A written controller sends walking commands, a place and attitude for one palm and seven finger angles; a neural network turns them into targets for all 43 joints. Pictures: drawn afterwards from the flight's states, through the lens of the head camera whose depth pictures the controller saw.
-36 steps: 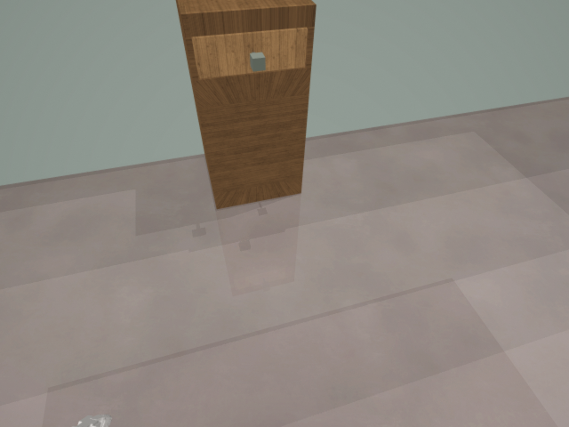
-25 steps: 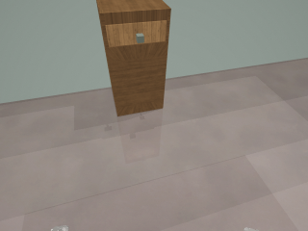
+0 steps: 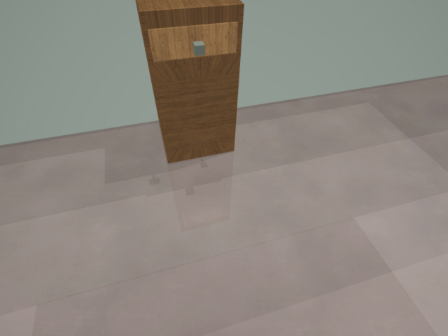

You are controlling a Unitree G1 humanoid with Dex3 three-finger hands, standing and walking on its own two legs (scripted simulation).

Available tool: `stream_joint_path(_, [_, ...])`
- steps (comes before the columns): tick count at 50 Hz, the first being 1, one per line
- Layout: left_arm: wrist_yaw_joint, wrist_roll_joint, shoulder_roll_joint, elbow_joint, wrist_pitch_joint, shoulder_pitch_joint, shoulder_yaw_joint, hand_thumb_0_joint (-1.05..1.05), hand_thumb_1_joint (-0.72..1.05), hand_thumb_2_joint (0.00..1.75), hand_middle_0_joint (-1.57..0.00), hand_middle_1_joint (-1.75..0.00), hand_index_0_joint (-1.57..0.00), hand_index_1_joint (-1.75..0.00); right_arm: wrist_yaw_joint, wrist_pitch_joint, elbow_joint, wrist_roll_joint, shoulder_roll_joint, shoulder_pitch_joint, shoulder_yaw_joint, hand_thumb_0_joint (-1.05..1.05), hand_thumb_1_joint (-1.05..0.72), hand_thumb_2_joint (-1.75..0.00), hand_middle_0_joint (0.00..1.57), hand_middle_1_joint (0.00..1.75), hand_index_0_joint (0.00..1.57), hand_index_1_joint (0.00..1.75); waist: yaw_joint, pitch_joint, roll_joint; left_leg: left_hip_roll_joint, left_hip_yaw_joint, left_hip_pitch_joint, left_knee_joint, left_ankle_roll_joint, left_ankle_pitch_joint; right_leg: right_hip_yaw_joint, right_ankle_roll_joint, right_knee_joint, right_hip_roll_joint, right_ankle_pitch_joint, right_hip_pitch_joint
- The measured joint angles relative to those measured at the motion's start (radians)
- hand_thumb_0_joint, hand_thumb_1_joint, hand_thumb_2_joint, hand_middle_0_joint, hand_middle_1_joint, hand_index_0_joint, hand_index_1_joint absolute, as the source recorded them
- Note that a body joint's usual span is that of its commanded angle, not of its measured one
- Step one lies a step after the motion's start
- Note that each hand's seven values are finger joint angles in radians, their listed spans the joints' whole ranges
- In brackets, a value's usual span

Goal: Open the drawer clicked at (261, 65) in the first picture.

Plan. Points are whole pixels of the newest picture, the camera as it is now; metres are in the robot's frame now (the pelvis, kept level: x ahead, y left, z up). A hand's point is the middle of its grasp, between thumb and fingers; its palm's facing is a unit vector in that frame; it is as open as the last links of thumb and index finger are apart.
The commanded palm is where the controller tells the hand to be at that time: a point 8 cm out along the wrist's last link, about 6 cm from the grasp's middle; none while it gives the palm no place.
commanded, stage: stand and wait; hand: left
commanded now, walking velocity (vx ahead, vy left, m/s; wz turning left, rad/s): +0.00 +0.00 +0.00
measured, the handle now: (197, 46) +1.23 +0.18 -0.04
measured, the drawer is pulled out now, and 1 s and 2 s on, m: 0.00 0.00 0.00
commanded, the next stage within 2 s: look at it before walking up in 0.10 s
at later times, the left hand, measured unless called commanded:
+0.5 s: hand out of the picture +0.08 +0.24 -0.15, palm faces -0.04 -0.94 -0.33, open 7.4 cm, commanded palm none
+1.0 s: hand out of the picture +0.07 +0.23 -0.17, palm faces -0.06 -0.95 -0.29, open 7.4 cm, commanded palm none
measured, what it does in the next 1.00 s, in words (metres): stands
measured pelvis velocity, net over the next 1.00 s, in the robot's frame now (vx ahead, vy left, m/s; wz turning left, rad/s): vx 0.02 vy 0.00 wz -0.07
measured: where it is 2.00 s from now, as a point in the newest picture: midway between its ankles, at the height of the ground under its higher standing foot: (244, 315)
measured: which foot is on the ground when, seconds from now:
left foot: down 0.00-1.00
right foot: down 0.00-1.00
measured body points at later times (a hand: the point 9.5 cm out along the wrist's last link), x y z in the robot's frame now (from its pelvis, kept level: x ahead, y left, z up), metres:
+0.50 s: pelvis +0.00 +0.00 +0.00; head +0.00 +0.00 +0.45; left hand +0.09 +0.29 -0.13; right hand +0.08 -0.30 -0.13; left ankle +0.01 +0.13 -0.74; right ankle +0.01 -0.12 -0.74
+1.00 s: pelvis +0.02 +0.00 +0.00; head +0.01 +0.00 +0.45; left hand +0.07 +0.28 -0.15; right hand +0.07 -0.28 -0.14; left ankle +0.01 +0.13 -0.74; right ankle +0.01 -0.12 -0.74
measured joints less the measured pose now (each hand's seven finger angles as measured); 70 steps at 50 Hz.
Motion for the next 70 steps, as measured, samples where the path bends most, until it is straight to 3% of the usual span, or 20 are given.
stream_joint_path(43, [0.001, 0.001, -0.003, 0.005, -0.005, -0.011, -0.002, 0.01, 0.9, 0.9, -0.2, -0.3, -0.2, -0.3, -0.001, -0.005, 0.007, 0.002, 0.003, -0.028, 0.006, 0.0, -0.91, -0.89, 0.2, 0.3, 0.2, 0.29, 0.004, 0.001, -0.002, 0.005, 0.006, 0.028, -0.041, -0.004, 0.011, 0.005, -0.002, -0.038, 0.005, 0.013, 0.024])
stream_joint_path(48, [-0.001, 0.007, -0.029, -0.01, 0.019, 0.038, 0.007, 0.01, 0.9, 0.9, -0.2, -0.3, -0.2, -0.3, -0.004, 0.008, -0.01, -0.008, 0.032, -0.004, 0.001, 0.0, -0.91, -0.89, 0.2, 0.3, 0.2, 0.29, 0.019, -0.024, 0.0, 0.019, 0.038, 0.012, 0.019, -0.006, -0.038, 0.037, -0.006, 0.022, 0.02, -0.024, -0.006])
stream_joint_path(52, [-0.02, 0.012, -0.062, -0.037, 0.031, 0.112, 0.021, 0.01, 0.9, 0.9, -0.2, -0.3, -0.2, -0.3, -0.001, 0.006, -0.043, -0.01, 0.069, 0.049, -0.008, 0.0, -0.91, -0.89, 0.2, 0.3, 0.2, 0.29, 0.022, -0.039, -0.004, 0.035, 0.078, -0.001, 0.082, -0.005, -0.1, 0.066, -0.023, 0.137, 0.035, -0.136, -0.058])
stream_joint_path(55, [-0.032, 0.013, -0.093, -0.048, 0.03, 0.157, 0.033, 0.01, 0.9, 0.9, -0.2, -0.3, -0.2, -0.3, -0.001, -0.006, -0.057, -0.009, 0.092, 0.086, -0.02, 0.0, -0.91, -0.89, 0.2, 0.3, 0.2, 0.29, 0.027, -0.029, 0.0, 0.056, 0.118, 0.011, 0.119, -0.014, -0.144, 0.011, -0.02, 0.25, 0.022, -0.203, -0.107])
stream_joint_path(57, [-0.039, 0.014, -0.115, -0.056, 0.022, 0.177, 0.04, 0.01, 0.9, 0.9, -0.2, -0.3, -0.2, -0.3, -0.002, -0.011, -0.059, -0.01, 0.098, 0.11, -0.026, 0.0, -0.91, -0.89, 0.2, 0.3, 0.2, 0.29, 0.026, -0.016, 0.014, 0.08, 0.136, 0.015, 0.165, -0.028, -0.185, -0.037, -0.021, 0.235, 0.016, -0.195, -0.107])
stream_joint_path(58, [-0.041, 0.016, -0.125, -0.061, 0.011, 0.183, 0.041, 0.01, 0.9, 0.9, -0.2, -0.3, -0.2, -0.3, -0.002, -0.009, -0.06, -0.008, 0.097, 0.123, -0.029, 0.0, -0.91, -0.89, 0.2, 0.3, 0.2, 0.29, 0.022, -0.009, 0.028, 0.1, 0.135, -0.006, 0.228, -0.024, -0.217, -0.054, -0.033, 0.222, 0.025, -0.137, -0.1])
stream_joint_path(60, [-0.03, 0.013, -0.143, -0.069, -0.018, 0.195, 0.043, 0.01, 0.9, 0.9, -0.2, -0.3, -0.2, -0.3, -0.002, 0.006, -0.045, -0.007, 0.102, 0.138, -0.031, 0.0, -0.91, -0.89, 0.2, 0.3, 0.2, 0.29, 0.024, -0.004, 0.041, 0.105, 0.096, -0.1, 0.461, -0.019, -0.289, -0.069, -0.059, 0.241, 0.042, -0.145, -0.095])
stream_joint_path(63, [-0.01, 0.01, -0.17, -0.074, -0.039, 0.232, 0.041, 0.01, 0.9, 0.9, -0.2, -0.3, -0.2, -0.3, 0.003, 0.019, -0.035, -0.01, 0.113, 0.125, -0.035, 0.0, -0.91, -0.89, 0.2, 0.3, 0.2, 0.29, 0.043, -0.004, 0.032, 0.09, 0.072, -0.236, 0.687, -0.022, -0.233, -0.048, -0.073, 0.166, 0.057, -0.149, -0.041])
stream_joint_path(70, [-0.005, 0.015, -0.21, -0.036, -0.049, 0.301, 0.033, 0.01, 0.9, 0.9, -0.2, -0.3, -0.2, -0.3, 0.017, 0.001, -0.126, -0.009, 0.139, 0.021, -0.054, 0.01, -0.91, -0.89, 0.2, 0.3, 0.2, 0.29, 0.039, -0.001, 0.009, 0.109, 0.065, -0.428, 0.614, -0.053, -0.036, 0.041, -0.059, -0.036, 0.061, -0.084, 0.074])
